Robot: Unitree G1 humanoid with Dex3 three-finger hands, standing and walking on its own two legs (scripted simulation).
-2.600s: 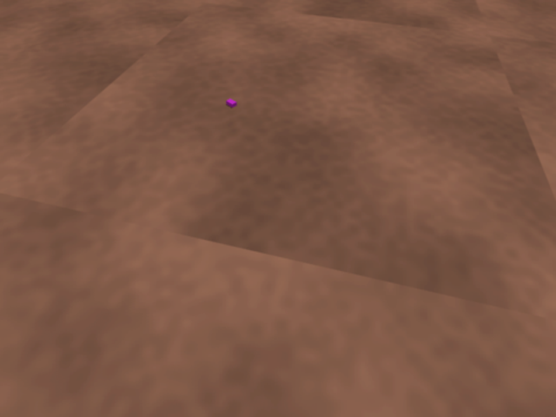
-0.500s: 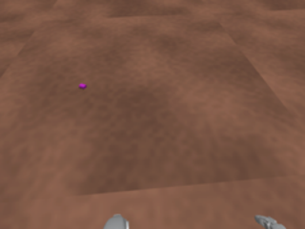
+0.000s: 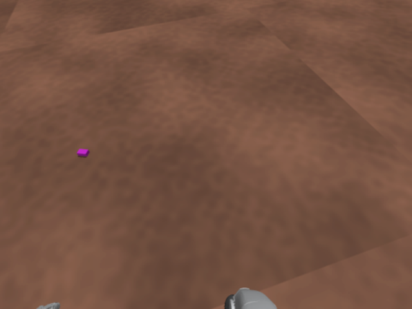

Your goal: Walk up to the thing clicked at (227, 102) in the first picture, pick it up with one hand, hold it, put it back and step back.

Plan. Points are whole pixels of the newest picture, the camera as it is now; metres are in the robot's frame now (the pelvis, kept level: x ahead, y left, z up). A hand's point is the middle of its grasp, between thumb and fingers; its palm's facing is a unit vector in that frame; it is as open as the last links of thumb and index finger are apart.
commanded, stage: walk up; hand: left
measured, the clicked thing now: (83, 152) +1.18 +0.71 -0.75
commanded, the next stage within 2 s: none
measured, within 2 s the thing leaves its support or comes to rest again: neither
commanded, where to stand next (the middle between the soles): +0.78 +0.55 m, yaw -7 degrees
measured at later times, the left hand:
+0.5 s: hand out of the picture +0.23 +0.47 -0.15, palm faces -0.05 -0.87 -0.50, open 7.4 cm
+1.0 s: hand out of the picture +0.46 +0.54 -0.11, palm faces -0.04 -0.84 -0.54, open 7.3 cm
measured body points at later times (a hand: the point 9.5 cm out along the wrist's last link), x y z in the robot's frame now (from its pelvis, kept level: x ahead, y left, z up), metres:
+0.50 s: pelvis +0.20 +0.15 -0.01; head +0.22 +0.16 +0.43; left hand +0.24 +0.51 -0.12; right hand +0.31 -0.19 -0.10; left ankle +0.28 +0.28 -0.72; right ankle +0.14 -0.05 -0.67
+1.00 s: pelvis +0.38 +0.24 -0.01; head +0.40 +0.20 +0.44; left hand +0.47 +0.58 -0.08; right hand +0.45 -0.08 -0.14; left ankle +0.42 +0.39 -0.67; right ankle +0.42 +0.10 -0.72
